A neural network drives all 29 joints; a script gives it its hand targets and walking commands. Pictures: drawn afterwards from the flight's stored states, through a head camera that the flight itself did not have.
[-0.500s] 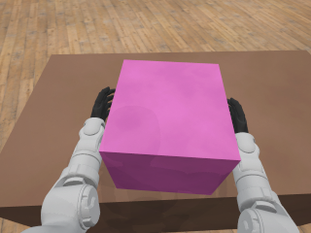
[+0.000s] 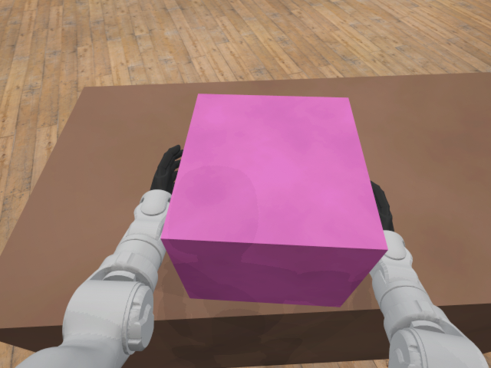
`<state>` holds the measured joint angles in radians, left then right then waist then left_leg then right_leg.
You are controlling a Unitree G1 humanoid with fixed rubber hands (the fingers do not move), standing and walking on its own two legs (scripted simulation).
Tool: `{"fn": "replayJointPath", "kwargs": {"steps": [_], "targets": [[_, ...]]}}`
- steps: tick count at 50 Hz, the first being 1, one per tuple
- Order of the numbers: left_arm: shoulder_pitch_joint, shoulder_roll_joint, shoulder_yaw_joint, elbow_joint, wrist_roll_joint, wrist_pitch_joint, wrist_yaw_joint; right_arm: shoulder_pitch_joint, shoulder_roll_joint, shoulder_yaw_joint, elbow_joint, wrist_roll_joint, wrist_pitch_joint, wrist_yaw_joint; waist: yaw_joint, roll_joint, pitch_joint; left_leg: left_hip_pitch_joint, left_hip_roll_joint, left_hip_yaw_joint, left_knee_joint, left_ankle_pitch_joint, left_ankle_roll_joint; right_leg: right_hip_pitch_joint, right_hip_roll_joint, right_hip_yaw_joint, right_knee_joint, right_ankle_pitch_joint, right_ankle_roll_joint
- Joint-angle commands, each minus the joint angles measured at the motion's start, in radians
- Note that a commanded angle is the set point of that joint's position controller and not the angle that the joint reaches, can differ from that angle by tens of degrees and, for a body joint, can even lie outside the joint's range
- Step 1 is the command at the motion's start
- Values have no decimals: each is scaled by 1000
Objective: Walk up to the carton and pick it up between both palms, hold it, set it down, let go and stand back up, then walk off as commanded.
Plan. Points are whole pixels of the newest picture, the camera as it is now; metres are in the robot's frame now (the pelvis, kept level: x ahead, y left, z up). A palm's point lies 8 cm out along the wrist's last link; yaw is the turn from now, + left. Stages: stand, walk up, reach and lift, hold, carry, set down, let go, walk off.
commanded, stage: set down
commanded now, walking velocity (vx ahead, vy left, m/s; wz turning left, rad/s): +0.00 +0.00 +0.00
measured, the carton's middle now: (268, 199) +0.40 -0.06 +0.02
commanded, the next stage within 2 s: none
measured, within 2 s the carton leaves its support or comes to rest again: neither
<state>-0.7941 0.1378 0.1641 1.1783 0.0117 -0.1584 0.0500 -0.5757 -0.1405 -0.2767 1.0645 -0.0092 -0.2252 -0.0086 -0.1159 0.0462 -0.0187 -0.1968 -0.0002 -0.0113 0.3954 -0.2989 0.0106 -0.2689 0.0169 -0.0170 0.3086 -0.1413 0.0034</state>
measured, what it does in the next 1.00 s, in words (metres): stands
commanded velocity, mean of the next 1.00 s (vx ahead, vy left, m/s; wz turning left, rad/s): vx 0.00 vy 0.00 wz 0.00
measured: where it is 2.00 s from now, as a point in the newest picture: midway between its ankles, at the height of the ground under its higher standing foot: outside the picture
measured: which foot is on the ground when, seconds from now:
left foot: down 0.00-1.00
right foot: down 0.00-1.00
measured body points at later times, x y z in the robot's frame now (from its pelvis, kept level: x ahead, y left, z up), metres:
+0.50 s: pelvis -0.02 +0.00 -0.01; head +0.00 +0.00 +0.44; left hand +0.43 +0.15 +0.08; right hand +0.34 -0.32 +0.06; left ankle -0.07 +0.10 -0.74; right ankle +0.00 -0.13 -0.74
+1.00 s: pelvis -0.04 -0.01 -0.01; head -0.04 -0.01 +0.44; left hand +0.44 +0.16 +0.17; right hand +0.36 -0.32 +0.14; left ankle -0.07 +0.10 -0.74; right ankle +0.00 -0.13 -0.74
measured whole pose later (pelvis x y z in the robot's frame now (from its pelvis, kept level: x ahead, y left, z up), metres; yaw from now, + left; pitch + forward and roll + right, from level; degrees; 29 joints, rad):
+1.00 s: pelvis -0.04 -0.01 -0.01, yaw +0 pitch +10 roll -1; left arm -1.16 0.39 -0.16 1.38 -0.43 0.07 0.03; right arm -0.92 -0.44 -0.06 1.14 0.35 0.09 0.03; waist -0.11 0.04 -0.18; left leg -0.43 0.00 -0.01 0.57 -0.31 0.01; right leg -0.50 0.02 -0.02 0.48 -0.15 0.00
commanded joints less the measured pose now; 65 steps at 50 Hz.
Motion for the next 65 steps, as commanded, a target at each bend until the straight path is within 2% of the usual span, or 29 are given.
{"fn": "replayJointPath", "kwargs": {"steps": [1, 5, 6, 7, 9, 10, 11, 12, 14, 15, 16, 17, 22, 25, 27, 30, 31, 32, 33, 38, 39, 45, 48, 49, 53, 54, 56, 61, 65], "targets": [[-473, 234, -200, 8, -228, -114, 51, -560, -250, 181, -165, 178, -108, -37, 0, -60, -760, -193, -9, 12, 124, 514, -87, 170, 2, -1, 213, 669, 3], [-502, 245, -216, 47, -250, -170, 43, -565, -276, 213, -81, 207, -110, -23, -2, -44, -790, -166, 4, -7, 161, 600, -88, 70, 18, -23, 218, 622, -1], [-526, 221, -256, 76, -255, -169, 44, -558, -292, 193, 2, 220, -111, -16, -31, -14, -735, -123, 23, -28, 172, 636, -97, -30, 24, -39, 221, 528, -9], [-562, 232, -240, 35, -264, -172, 43, -600, -295, 216, -13, 238, -105, -9, -1, -13, -763, -98, 19, -18, 188, 665, -95, -49, 28, -38, 208, 512, -21], [-577, 279, -247, -82, -259, -154, 56, -604, -380, 183, -25, 280, -115, 1, -13, 42, -854, 59, 51, -37, 219, 863, -126, -140, 49, -46, 196, 522, -21], [-557, 229, -295, 15, -275, -131, 57, -599, -372, 209, 80, 307, -99, 13, -23, 65, -734, 60, 57, -52, 231, 874, -137, -245, 53, -54, 187, 417, -32], [-556, 254, -272, -98, -266, -123, 62, -604, -400, 201, 35, 321, -101, 24, -5, 83, -790, 142, 67, -55, 232, 952, -155, -270, 62, -65, 165, 398, -34], [-578, 228, -302, -42, -267, -111, 66, -612, -402, 208, 124, 325, -92, 33, -10, 94, -716, 147, 76, -73, 235, 904, -155, -335, 66, -75, 153, 303, -43], [-583, 241, -296, -63, -273, -102, 65, -599, -414, 228, 119, 348, -62, 53, 10, 70, -688, 111, 72, -72, 213, 804, -139, -318, 64, -63, 136, 265, -46], [-562, 241, -301, -10, -286, -92, 60, -596, -416, 235, 152, 355, -54, 52, -13, 34, -629, 80, 73, -68, 206, 770, -130, -304, 59, -60, 144, 249, -38], [-583, 257, -281, -14, -289, -87, 50, -636, -425, 269, 71, 368, -51, 55, 21, 5, -657, 45, 53, -55, 202, 736, -114, -240, 57, -57, 143, 274, -35], [-579, 268, -315, 5, -308, -73, 46, -640, -436, 259, 87, 384, -42, 55, -5, -6, -627, 3, 60, -57, 194, 690, -112, -242, 53, -49, 154, 275, -25], [-649, 344, -311, -93, -368, -32, 30, -707, -507, 267, -99, 424, 0, 60, 2, -50, -739, -27, 47, -37, 164, 628, -102, -138, 44, -32, 167, 379, -4], [-719, 362, -336, -45, -406, -14, 19, -774, -501, 290, -112, 433, 38, 58, -2, -66, -691, -122, 14, -23, 147, 437, -75, -90, 31, -23, 187, 344, 2], [-715, 362, -356, 85, -422, -5, 8, -785, -474, 298, -86, 423, 65, 55, -16, -113, -610, -211, 8, -27, 129, 267, -48, -93, 28, -33, 196, 268, 8], [-788, 415, -382, 111, -480, 17, -8, -870, -467, 317, -155, 431, 113, 58, 14, -138, -602, -289, -7, -11, 101, 102, -17, -68, 15, -14, 204, 191, 20], [-807, 420, -396, 84, -498, 30, -11, -889, -483, 303, -177, 424, 125, 57, -20, -169, -599, -306, -12, -3, 100, 91, -9, -67, 15, -22, 204, 200, 32], [-798, 430, -394, 145, -520, 28, -16, -894, -471, 310, -178, 422, 148, 59, -17, -194, -584, -323, -13, -7, 103, 48, 0, -58, 8, -14, 213, 173, 30], [-839, 472, -387, 78, -517, 41, -12, -926, -503, 291, -233, 418, 158, 53, -7, -171, -634, -310, -14, -3, 102, 73, -4, -43, 6, -13, 214, 191, 34], [-873, 476, -413, 172, -529, 102, -25, -948, -475, 283, -117, 418, 221, 43, -30, -140, -595, -283, -12, -13, 108, 73, -9, -80, 14, -29, 204, 171, 14], [-895, 485, -399, 91, -517, 112, -24, -939, -492, 279, -165, 417, 223, 42, -22, -134, -681, -244, -9, -9, 106, 108, -15, -43, 8, -20, 200, 227, 17], [-861, 502, -363, 11, -490, 204, -37, -930, -534, 264, -165, 431, 284, 24, -28, -104, -706, -171, -7, -13, 96, 293, -50, 65, 32, -28, 185, 423, 5], [-894, 508, -343, 10, -463, 248, -37, -944, -531, 280, -141, 442, 316, 21, -15, -65, -660, -131, -11, -11, 88, 324, -66, 70, 38, -31, 158, 378, -3], [-904, 516, -347, -49, -465, 257, -37, -937, -539, 255, -159, 436, 319, 20, -36, -68, -686, -101, -9, -16, 93, 358, -65, 55, 42, -35, 154, 396, -3], [-957, 537, -334, -230, -486, 312, -20, -1003, -603, 221, -325, 460, 337, 24, -23, -13, -817, 0, -13, -16, 124, 470, -93, 45, 57, -33, 158, 470, -7], [-921, 540, -331, -156, -490, 327, -24, -986, -561, 243, -278, 461, 359, 22, -21, -44, -753, -42, -11, -28, 121, 442, -85, 76, 54, -32, 158, 448, -6], [-951, 578, -307, -229, -482, 368, -27, -992, -595, 217, -325, 458, 376, 12, -27, -29, -783, -26, -22, -20, 115, 480, -89, 98, 56, -33, 152, 500, -4], [-901, 550, -312, -132, -481, 463, -48, -989, -559, 252, -236, 447, 471, 22, -29, -82, -604, -58, -15, -17, 52, 348, -68, 115, 51, -35, 101, 342, -3], [-878, 583, -271, -217, -448, 476, -49, -944, -575, 247, -310, 467, 486, 21, -16, -47, -637, -59, -27, -18, 39, 347, -65, 183, 47, -24, 110, 402, -6]]}}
